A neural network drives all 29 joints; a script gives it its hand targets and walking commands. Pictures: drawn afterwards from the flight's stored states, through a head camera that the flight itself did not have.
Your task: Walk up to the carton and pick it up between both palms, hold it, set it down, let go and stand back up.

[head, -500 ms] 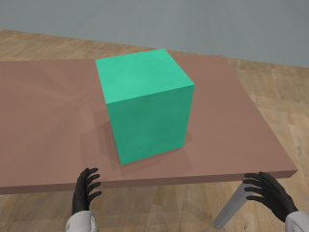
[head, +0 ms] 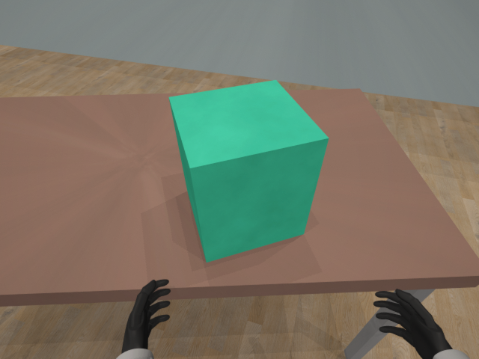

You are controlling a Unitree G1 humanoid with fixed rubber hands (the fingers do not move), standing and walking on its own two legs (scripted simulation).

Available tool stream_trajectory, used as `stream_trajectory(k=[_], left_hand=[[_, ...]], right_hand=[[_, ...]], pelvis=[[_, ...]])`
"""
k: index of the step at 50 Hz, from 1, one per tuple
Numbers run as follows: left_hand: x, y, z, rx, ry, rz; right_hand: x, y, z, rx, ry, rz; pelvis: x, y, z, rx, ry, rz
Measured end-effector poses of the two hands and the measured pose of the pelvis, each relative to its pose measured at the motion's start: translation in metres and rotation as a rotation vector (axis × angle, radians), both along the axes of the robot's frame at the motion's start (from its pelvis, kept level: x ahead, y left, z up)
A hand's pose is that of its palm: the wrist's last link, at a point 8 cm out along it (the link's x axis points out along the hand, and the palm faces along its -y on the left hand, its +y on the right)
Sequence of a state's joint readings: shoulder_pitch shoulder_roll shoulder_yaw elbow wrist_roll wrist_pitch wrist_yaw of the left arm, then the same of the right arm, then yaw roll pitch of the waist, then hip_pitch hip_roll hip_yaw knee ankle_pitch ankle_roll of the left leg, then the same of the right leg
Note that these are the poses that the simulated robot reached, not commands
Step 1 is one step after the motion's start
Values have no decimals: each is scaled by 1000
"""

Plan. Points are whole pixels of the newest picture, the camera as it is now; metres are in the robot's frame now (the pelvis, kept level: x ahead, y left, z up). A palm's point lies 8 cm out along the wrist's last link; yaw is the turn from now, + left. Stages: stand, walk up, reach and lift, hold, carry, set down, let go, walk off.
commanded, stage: set down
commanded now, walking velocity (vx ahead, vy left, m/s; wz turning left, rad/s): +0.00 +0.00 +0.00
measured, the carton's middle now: (241, 170) +0.44 +0.01 +0.09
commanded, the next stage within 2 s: let go in 1.24 s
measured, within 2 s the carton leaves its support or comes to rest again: neither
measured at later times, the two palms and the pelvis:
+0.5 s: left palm (138, 337) +0.17 +0.16 +0.01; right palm out of the picture +0.14 -0.27 -0.05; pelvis -0.04 -0.02 +0.00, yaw +0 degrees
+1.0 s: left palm (131, 336) +0.17 +0.18 +0.01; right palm out of the picture +0.13 -0.24 -0.06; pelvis -0.04 +0.01 +0.00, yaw +0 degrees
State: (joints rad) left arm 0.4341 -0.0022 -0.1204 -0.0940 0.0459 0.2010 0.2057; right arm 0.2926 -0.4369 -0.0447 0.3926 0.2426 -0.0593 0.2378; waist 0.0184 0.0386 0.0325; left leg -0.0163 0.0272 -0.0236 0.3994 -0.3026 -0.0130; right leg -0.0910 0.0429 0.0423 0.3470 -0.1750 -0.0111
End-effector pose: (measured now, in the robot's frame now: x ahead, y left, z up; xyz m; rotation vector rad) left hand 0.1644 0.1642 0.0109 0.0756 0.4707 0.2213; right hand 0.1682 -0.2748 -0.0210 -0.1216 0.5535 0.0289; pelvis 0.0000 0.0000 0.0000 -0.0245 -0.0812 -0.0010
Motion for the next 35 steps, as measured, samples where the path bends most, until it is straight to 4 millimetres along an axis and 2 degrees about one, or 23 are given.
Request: stream_trajectory(k=[7, 21, 35], left_hand=[[0, 0, 0, 11, 1, -1], [1, 0, 3, 21, 26, -4], [3, 5, 5, -12, 49, -40]], right_hand=[[-4, 0, -6, -12, 16, 4], [-28, 4, -24, -16, 97, -8], [-32, 13, -24, -22, 122, -31]], pelvis=[[-8, -5, 0, 9, -34, 3], [-32, -19, 0, 27, -53, 2], [-43, -14, -2, 34, -61, 7]])
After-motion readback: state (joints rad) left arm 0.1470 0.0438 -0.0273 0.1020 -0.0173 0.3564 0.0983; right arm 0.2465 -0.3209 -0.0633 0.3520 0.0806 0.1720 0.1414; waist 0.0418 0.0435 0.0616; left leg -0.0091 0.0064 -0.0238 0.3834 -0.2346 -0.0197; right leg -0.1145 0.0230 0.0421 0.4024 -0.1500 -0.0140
